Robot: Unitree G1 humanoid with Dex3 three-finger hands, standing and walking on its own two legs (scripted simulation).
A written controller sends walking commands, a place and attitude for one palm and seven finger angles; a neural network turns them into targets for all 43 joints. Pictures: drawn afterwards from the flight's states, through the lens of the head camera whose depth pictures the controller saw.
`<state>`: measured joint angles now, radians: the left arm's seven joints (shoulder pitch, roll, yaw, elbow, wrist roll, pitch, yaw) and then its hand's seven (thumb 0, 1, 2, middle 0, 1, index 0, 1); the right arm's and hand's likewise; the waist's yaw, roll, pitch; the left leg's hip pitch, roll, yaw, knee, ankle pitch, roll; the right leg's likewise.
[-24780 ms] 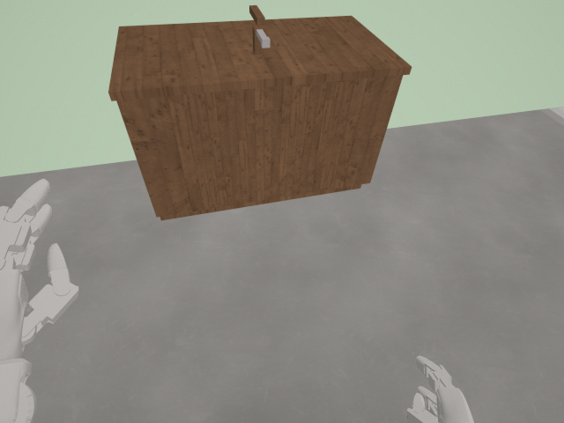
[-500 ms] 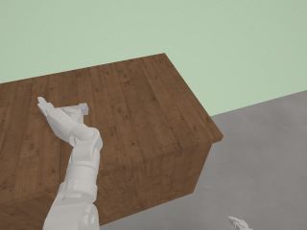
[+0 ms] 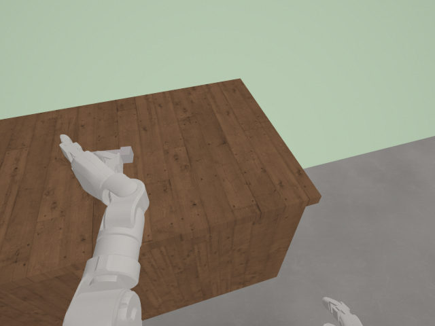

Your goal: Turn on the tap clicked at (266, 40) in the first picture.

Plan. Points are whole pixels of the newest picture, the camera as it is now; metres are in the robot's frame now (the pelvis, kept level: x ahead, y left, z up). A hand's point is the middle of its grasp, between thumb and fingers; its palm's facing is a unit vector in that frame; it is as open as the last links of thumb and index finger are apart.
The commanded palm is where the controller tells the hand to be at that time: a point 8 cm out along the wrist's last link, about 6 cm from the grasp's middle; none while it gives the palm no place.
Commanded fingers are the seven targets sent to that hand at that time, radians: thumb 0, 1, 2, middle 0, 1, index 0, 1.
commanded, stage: draw the hand back beside the body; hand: left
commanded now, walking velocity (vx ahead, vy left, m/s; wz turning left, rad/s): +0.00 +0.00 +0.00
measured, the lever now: (126, 154) +0.48 +0.24 +0.03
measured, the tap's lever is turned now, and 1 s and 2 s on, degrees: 80 80 80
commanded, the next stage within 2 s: step back with the hand held close in 1.48 s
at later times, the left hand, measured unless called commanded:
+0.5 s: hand (90, 193) +0.30 +0.22 +0.13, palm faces +0.29 -0.92 -0.27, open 7.7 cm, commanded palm +0.27 +0.26 +0.14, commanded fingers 0.00 0.90 0.90 -0.18 -0.23 -0.18 -0.23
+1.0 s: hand (49, 211) +0.25 +0.25 +0.16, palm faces +0.29 -0.91 -0.29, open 7.5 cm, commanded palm +0.21 +0.30 +0.17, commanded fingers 0.00 0.90 0.90 -0.20 -0.30 -0.20 -0.30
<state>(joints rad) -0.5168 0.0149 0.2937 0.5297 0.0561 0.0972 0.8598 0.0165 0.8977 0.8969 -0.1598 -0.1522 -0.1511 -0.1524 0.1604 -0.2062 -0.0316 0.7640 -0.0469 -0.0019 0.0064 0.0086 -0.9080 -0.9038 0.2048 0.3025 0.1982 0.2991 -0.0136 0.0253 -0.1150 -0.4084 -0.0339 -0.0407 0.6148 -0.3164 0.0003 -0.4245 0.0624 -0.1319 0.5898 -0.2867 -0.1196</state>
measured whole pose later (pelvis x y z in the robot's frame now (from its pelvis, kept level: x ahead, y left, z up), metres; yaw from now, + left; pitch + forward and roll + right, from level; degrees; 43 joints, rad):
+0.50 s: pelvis -0.01 +0.01 +0.02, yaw -2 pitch -5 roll +0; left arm -0.03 0.31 0.12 0.14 -0.09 -0.08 0.15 0.02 0.90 0.90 -0.17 -0.20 -0.17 -0.20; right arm 0.21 -0.27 -0.01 0.68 0.04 -0.05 -0.05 0.01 -0.91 -0.90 0.20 0.30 0.20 0.30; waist 0.04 0.08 0.05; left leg -0.10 -0.02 0.00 0.42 -0.24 0.02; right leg -0.12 0.08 -0.08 0.38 -0.18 -0.10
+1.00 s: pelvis +0.01 +0.04 +0.02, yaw -3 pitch -5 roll +0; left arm 0.29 0.31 0.19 -0.21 -0.10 -0.11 0.09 0.01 0.89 0.90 -0.20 -0.28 -0.20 -0.28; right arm 0.16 -0.24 0.01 0.65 0.01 -0.05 -0.03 0.01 -0.91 -0.90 0.21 0.30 0.20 0.30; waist 0.06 0.07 0.05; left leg -0.02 -0.05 0.01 0.35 -0.23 0.05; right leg -0.05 0.06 -0.06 0.32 -0.18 -0.07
